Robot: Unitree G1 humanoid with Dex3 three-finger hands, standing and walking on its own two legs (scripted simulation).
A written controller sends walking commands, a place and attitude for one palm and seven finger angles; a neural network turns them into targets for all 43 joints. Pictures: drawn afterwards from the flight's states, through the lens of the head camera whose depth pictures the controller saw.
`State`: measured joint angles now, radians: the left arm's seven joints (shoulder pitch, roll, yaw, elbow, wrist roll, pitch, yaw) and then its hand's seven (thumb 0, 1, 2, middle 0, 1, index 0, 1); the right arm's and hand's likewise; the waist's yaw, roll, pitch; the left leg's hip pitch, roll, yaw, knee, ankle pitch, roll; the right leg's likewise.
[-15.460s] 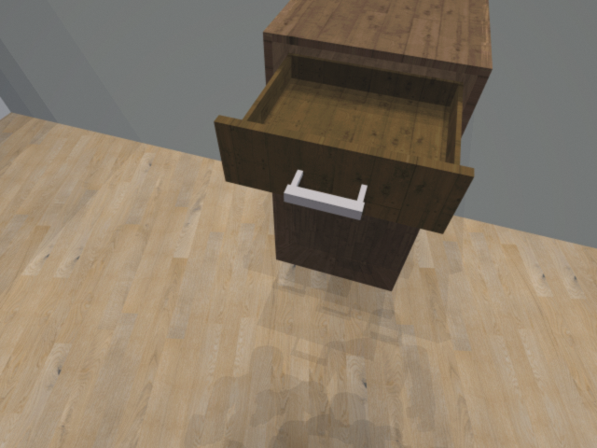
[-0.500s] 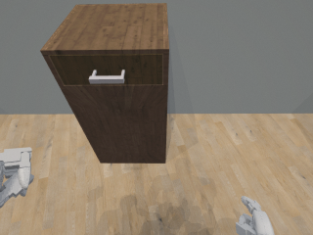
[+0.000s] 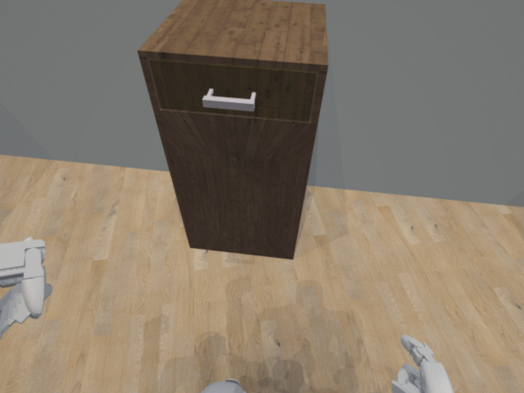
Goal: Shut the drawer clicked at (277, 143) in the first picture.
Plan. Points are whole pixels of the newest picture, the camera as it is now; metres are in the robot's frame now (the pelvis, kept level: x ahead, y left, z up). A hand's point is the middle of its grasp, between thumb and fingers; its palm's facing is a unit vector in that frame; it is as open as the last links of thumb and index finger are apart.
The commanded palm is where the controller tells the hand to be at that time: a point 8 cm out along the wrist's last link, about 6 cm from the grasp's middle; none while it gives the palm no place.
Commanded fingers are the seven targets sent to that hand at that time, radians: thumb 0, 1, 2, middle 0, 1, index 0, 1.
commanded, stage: step back with the hand held close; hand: left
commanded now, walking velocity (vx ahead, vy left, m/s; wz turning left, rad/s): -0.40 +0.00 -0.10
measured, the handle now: (230, 98) +0.77 +0.16 +0.04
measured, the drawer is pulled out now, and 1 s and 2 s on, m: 0.00 0.00 0.00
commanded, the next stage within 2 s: stop stepping back and stand still in 0.10 s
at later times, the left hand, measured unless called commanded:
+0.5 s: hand out of the picture +0.08 +0.25 +0.19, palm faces +0.36 -0.83 -0.42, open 3.3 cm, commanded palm +0.05 +0.29 +0.19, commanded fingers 0.00 0.90 0.90 -1.40 -1.60 -1.40 -1.60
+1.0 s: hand out of the picture +0.06 +0.28 +0.17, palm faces +0.38 -0.84 -0.40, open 3.3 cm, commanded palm -0.01 +0.31 +0.19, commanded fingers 0.00 0.90 0.90 -1.40 -1.60 -1.40 -1.60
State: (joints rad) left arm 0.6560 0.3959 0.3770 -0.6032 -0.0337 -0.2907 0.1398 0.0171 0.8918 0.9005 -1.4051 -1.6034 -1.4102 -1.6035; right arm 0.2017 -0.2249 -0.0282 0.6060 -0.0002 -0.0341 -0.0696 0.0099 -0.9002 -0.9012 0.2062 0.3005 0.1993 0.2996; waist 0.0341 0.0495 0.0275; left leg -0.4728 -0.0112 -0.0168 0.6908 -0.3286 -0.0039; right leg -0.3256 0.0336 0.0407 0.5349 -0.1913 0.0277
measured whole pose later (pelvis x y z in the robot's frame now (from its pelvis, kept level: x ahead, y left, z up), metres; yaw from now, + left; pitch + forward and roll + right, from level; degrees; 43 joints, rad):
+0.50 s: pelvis -0.11 +0.02 +0.00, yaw -5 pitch +0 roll -1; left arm 0.63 0.40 0.40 -0.58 -0.05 -0.24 0.14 0.01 0.89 0.90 -1.41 -1.60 -1.41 -1.60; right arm 0.28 -0.21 0.01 0.64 0.01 -0.08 -0.06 0.01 -0.90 -0.90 0.21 0.30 0.20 0.30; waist 0.02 -0.01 -0.09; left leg -0.37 -0.01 0.05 0.59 -0.23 0.03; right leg -0.12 0.01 0.02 0.56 -0.43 0.01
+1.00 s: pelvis -0.16 +0.04 +0.00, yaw -5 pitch -1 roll +1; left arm 0.53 0.35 0.36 -0.48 -0.02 -0.21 0.17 0.02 0.89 0.90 -1.41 -1.60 -1.41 -1.60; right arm 0.26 -0.22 -0.02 0.66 0.00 -0.11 -0.09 0.01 -0.90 -0.90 0.20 0.30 0.20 0.30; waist -0.01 -0.03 0.00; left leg -0.28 0.02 0.06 0.58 -0.26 0.00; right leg -0.33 -0.03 -0.02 0.73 -0.41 -0.01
